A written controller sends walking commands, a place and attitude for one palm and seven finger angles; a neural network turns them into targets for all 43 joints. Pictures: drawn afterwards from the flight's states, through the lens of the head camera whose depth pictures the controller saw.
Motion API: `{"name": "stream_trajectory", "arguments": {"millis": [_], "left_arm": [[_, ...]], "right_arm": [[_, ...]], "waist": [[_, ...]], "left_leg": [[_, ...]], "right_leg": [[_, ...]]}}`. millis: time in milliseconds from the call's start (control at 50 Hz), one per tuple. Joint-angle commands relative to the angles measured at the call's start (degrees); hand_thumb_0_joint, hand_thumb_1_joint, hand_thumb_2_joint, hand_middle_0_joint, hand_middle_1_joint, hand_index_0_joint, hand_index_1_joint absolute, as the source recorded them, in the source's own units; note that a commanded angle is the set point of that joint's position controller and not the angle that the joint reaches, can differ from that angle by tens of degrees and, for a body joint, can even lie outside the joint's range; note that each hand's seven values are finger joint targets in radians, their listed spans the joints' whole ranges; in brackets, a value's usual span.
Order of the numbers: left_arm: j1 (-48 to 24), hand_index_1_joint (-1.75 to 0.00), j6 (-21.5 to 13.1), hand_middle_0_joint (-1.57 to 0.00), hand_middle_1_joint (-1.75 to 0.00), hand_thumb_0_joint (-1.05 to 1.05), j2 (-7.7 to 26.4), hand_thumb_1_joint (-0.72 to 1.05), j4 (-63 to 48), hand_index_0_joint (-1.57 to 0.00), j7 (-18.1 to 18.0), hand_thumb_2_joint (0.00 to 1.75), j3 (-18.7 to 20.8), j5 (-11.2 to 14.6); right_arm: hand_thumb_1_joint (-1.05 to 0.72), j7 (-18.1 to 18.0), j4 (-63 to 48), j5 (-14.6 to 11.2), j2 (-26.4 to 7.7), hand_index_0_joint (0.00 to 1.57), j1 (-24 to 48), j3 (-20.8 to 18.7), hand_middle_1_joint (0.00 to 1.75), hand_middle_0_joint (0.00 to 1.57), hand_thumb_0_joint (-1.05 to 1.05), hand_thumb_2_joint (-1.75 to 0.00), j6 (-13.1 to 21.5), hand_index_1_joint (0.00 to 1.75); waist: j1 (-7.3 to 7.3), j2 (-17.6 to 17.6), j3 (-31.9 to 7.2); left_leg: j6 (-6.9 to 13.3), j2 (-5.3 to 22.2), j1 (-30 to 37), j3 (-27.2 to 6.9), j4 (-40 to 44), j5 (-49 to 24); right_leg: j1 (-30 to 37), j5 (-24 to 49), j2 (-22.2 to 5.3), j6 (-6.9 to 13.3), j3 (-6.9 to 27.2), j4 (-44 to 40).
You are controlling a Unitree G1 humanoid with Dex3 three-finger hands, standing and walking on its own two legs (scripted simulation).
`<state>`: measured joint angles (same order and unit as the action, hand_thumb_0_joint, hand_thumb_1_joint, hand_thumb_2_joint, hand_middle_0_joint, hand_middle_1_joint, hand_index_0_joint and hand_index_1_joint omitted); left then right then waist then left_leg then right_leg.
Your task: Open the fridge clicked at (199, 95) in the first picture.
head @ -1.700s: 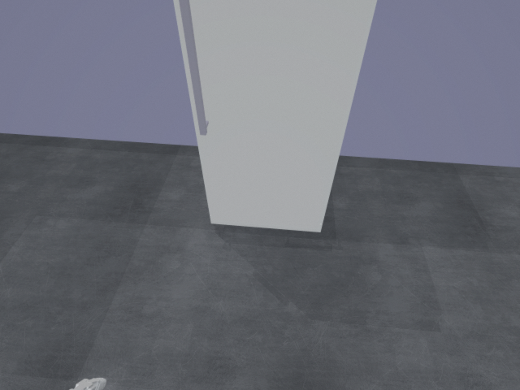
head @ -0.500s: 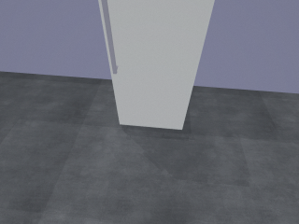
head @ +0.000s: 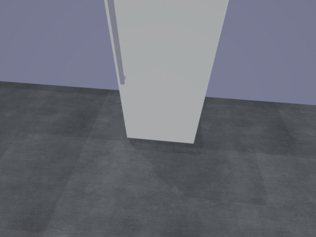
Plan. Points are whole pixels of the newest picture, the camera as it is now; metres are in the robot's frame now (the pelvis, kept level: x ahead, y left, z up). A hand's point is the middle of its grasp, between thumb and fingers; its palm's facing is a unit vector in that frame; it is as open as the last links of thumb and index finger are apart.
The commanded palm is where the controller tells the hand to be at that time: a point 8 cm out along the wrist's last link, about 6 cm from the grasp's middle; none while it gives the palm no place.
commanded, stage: take the last steps up to it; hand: left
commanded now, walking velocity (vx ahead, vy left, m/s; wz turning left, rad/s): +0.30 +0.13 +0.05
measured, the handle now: (117, 37) +0.92 +0.25 +0.10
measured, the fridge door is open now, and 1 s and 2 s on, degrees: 0 0 0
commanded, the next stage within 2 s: come to a stop and stand still in 1.04 s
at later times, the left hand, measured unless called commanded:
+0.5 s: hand (80, 233) +0.17 +0.25 -0.18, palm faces -0.01 -0.98 -0.17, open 7.3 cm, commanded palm none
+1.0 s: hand (91, 186) +0.32 +0.26 -0.18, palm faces +0.07 -0.98 -0.19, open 7.2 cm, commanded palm none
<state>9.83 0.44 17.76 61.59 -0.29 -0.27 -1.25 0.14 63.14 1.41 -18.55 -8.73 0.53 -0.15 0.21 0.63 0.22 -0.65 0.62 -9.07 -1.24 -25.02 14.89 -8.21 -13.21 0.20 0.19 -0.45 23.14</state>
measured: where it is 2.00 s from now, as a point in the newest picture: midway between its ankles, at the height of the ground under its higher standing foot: (145, 221)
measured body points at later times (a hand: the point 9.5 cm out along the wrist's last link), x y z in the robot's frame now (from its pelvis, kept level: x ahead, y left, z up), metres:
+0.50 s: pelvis +0.13 +0.07 +0.00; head +0.15 +0.08 +0.45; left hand +0.17 +0.30 -0.16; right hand +0.02 -0.12 -0.15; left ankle +0.05 +0.14 -0.74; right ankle +0.20 -0.06 -0.69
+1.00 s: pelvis +0.33 +0.08 +0.00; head +0.33 +0.08 +0.45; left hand +0.32 +0.31 -0.16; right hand +0.39 -0.16 -0.15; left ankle +0.41 +0.21 -0.71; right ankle +0.31 -0.04 -0.74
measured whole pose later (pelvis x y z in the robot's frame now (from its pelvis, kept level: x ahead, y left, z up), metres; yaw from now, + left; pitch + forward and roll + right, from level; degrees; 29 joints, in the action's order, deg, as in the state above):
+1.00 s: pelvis +0.33 +0.08 +0.00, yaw +0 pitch -1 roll -2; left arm 19.0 -2.8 9.8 61.5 -0.7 3.2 -2.0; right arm 0.9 57.8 1.5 -10.1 -11.8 -3.2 1.8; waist 0.6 0.5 1.4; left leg -0.7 6.9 -28.1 3.3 -44.3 12.6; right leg -9.0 -14.8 -2.0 0.4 -9.3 24.8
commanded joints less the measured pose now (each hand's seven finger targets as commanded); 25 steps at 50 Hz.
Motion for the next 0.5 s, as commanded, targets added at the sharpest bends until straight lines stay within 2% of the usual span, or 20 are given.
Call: {"name": "stream_trajectory", "arguments": {"millis": [0, 40, 80, 120, 140, 160, 180, 200, 220, 240, 260, 280, 300, 320, 360, 380, 440, 480], "left_arm": [[7.3, -0.3, -0.3, -0.2, -0.3, 0.0, 11.0, 0.9, -2.0, -0.2, -0.3, 0.9, 3.7, -0.2], [8.0, -0.3, -1.2, -0.2, -0.3, 0.0, 10.8, 0.9, -2.6, -0.2, -0.4, 0.9, 4.5, -0.4], [7.6, -0.3, -1.9, -0.2, -0.3, 0.0, 10.2, 0.9, -3.1, -0.2, -0.4, 0.9, 4.9, -0.5], [5.6, -0.3, -1.8, -0.2, -0.3, 0.0, 8.2, 0.9, -3.8, -0.2, -0.2, 0.9, 4.7, -0.3], [5.9, -0.3, -1.5, -0.2, -0.3, 0.0, 5.9, 0.9, -3.8, -0.2, -0.1, 0.9, 4.3, -0.1], [6.3, -0.3, -1.1, -0.2, -0.3, 0.0, 2.6, 0.9, -4.4, -0.2, 0.2, 0.9, 3.6, 0.3], [4.5, -0.3, -1.2, -0.2, -0.3, 0.0, -0.7, 0.9, -6.4, -0.2, 0.5, 0.9, 2.9, 0.3], [2.0, -0.3, -1.6, -0.2, -0.3, 0.0, -0.5, 0.9, -7.7, -0.2, 0.3, 0.9, 3.1, -0.1], [2.4, -0.3, -1.6, -0.2, -0.3, 0.0, -0.3, 0.9, -6.6, -0.2, 0.2, 0.9, 3.4, -0.3], [2.6, -0.3, -1.7, -0.2, -0.3, 0.0, -1.1, 0.9, -5.8, -0.2, 0.6, 0.9, 3.5, -0.3], [3.4, -0.3, -1.8, -0.2, -0.3, 0.0, -1.8, 0.9, -5.1, -0.2, 0.9, 0.9, 3.5, -0.4], [4.8, -0.3, -1.8, -0.2, -0.3, 0.0, -2.5, 0.9, -4.4, -0.2, 1.2, 0.9, 3.4, -0.5], [5.8, -0.3, -1.7, -0.2, -0.3, 0.0, -3.6, 0.9, -4.1, -0.2, 1.2, 0.9, 3.4, -0.5], [6.8, -0.3, -1.5, -0.2, -0.3, 0.0, -4.2, 0.9, -3.9, -0.2, 1.2, 0.9, 3.3, -0.4], [6.2, -0.3, -1.3, -0.2, -0.3, 0.0, -4.8, 0.9, -4.1, -0.2, 1.1, 0.9, 3.3, -0.3], [4.9, -0.3, -1.4, -0.2, -0.3, 0.0, -4.7, 0.9, -4.6, -0.2, 1.2, 0.9, 3.4, -0.3], [0.6, -0.3, -1.6, -0.2, -0.3, 0.0, -6.1, 0.9, -6.1, -0.2, 1.2, 0.9, 3.4, -0.3], [-2.4, -0.3, -2.1, -0.2, -0.3, 0.0, -6.4, 0.9, -7.2, -0.2, 1.2, 0.9, 3.4, -0.2]], "right_arm": [[-0.9, -0.1, -3.8, 0.2, -4.1, 0.2, -1.7, -1.7, 0.3, 0.2, 0.0, -0.9, 0.1, 0.3], [-0.9, 0.2, -5.2, 0.0, -4.0, 0.2, -2.2, -2.3, 0.3, 0.2, 0.0, -0.9, 0.7, 0.3], [-0.9, 0.7, -5.6, -0.3, -2.4, 0.2, -3.8, -2.5, 0.3, 0.2, 0.0, -0.9, 1.4, 0.3], [-0.9, 0.7, -4.1, -0.6, 0.1, 0.2, -10.2, -2.3, 0.3, 0.2, 0.0, -0.9, 2.1, 0.3], [-0.9, 0.3, -2.6, -0.7, -0.3, 0.2, -14.6, -2.5, 0.3, 0.2, 0.0, -0.9, 2.4, 0.3], [-0.9, -0.4, -1.3, -0.3, -4.0, 0.2, -19.5, -3.7, 0.3, 0.2, 0.0, -0.9, 2.7, 0.3], [-0.9, -0.9, -0.7, 0.0, -8.0, 0.2, -24.1, -4.9, 0.3, 0.2, 0.0, -0.9, 2.7, 0.3], [-0.9, -1.1, -1.0, -0.1, -6.9, 0.2, -24.2, -4.6, 0.3, 0.2, 0.0, -0.9, 2.4, 0.3], [-0.9, -1.1, -1.5, -0.3, -3.9, 0.2, -21.8, -3.7, 0.3, 0.2, 0.0, -0.9, 2.6, 0.3], [-0.9, -1.3, -2.0, -0.4, -1.9, 0.2, -19.4, -3.3, 0.3, 0.2, 0.0, -0.9, 3.0, 0.3], [-0.9, -1.4, -2.3, -0.4, -0.6, 0.2, -18.4, -3.0, 0.3, 0.2, 0.0, -0.9, 3.5, 0.3], [-0.9, -1.5, -2.1, -0.6, 0.6, 0.2, -17.6, -2.7, 0.3, 0.2, 0.0, -0.9, 4.0, 0.3], [-0.9, -1.7, -1.6, -0.6, 1.3, 0.2, -18.5, -2.6, 0.3, 0.2, 0.0, -0.9, 4.6, 0.3], [-0.9, -1.9, -1.1, -0.7, 1.7, 0.2, -18.8, -2.5, 0.3, 0.2, 0.0, -0.9, 4.9, 0.3], [-0.9, -2.0, 0.0, -0.9, 2.7, 0.2, -20.1, -2.6, 0.3, 0.2, 0.0, -0.9, 5.2, 0.3], [-0.9, -2.2, 0.6, -0.9, 3.3, 0.2, -21.0, -2.6, 0.3, 0.2, 0.0, -0.9, 5.4, 0.3], [-0.9, -2.4, 2.4, -0.7, 4.5, 0.2, -23.6, -2.7, 0.3, 0.2, 0.0, -0.9, 5.5, 0.3], [-0.9, -2.4, 3.3, -0.4, 5.0, 0.2, -25.1, -2.7, 0.3, 0.2, 0.0, -0.9, 5.4, 0.3]], "waist": [[2.79, -11.7, 6.0], [2.39, -9.6, 6.7], [1.23, -6.6, 5.8], [-1.79, -6.7, 4.2], [-2.97, -3.2, 3.0], [-4.66, 8.4, 2.6], [-5.78, 19.0, 3.5], [-5.41, 12.6, 5.8], [-4.17, 8.9, 6.8], [-3.28, 4.8, 8.7], [-2.36, 1.8, 8.8], [-1.25, 0.9, 8.7], [-0.91, 1.0, 7.7], [-0.29, 2.4, 6.7], [-0.23, 3.6, 5.7], [-0.7, 3.0, 5.4], [-1.62, 3.3, 7.4], [-2.69, 4.3, 7.4]], "left_leg": [[0.5, 0.8, -15.7, 2.8, -11.5, 10.7], [1.0, 2.7, -19.0, 1.9, -16.2, 10.7], [1.2, 3.4, -15.8, 2.5, -12.4, 10.2], [1.0, 1.4, -2.4, 5.6, -1.8, 3.3], [1.1, 0.5, 5.0, 5.2, 2.1, 2.3], [3.5, 7.7, 10.4, -6.4, 7.8, 9.8], [8.4, 18.2, 11.6, -20.7, 15.7, 16.7], [12.0, 21.1, 9.5, -23.9, 16.8, 15.6], [12.4, 20.1, 6.1, -21.8, 17.3, 15.2], [12.4, 18.8, 3.2, -19.1, 17.5, 13.1], [11.9, 17.4, 2.1, -15.9, 17.4, 8.6], [11.5, 16.0, 1.6, -12.7, 17.5, 3.4], [11.4, 14.9, 2.6, -10.3, 16.9, -2.4], [11.7, 14.3, 4.5, -7.8, 16.3, -7.0], [12.5, 13.6, 6.7, -4.9, 15.8, -11.9], [12.8, 13.5, 8.2, -4.8, 15.5, -14.7], [12.6, 13.1, 10.0, -2.3, 14.8, -20.9], [12.1, 12.9, 11.3, -1.2, 13.1, -24.8]], "right_leg": [[0.0, -26.5, -17.9, 8.2, 21.7, -15.8], [1.4, -21.4, -20.1, 10.7, 22.3, -14.9], [0.6, -14.1, -19.7, 10.7, 17.3, -11.7], [-7.2, -11.4, -14.9, 7.4, 9.3, -5.9], [-11.3, -10.9, -10.6, 5.4, 5.1, 0.0], [-19.2, -12.4, -4.6, 2.6, -0.5, 13.1], [-28.0, -20.7, 0.2, 0.2, -5.9, 27.6], [-31.1, -20.0, -2.2, 1.4, -1.3, 35.0], [-31.2, -16.0, -4.7, 1.9, 0.4, 39.6], [-31.1, -12.4, -6.2, 1.9, 0.5, 41.8], [-30.2, -9.2, -7.0, 1.4, 0.4, 42.1], [-29.3, -6.2, -7.3, 1.0, -0.1, 41.9], [-29.0, -4.7, -7.4, 0.4, -0.7, 41.2], [-29.3, -3.6, -7.5, 0.0, -1.2, 40.1], [-29.9, -2.1, -7.6, -0.5, -2.1, 36.9], [-30.4, -1.7, -7.5, -0.6, -2.4, 34.6], [-31.0, -0.2, -7.0, -0.6, -4.2, 27.8], [-29.2, -0.6, -6.0, 0.0, -5.4, 22.2]]}}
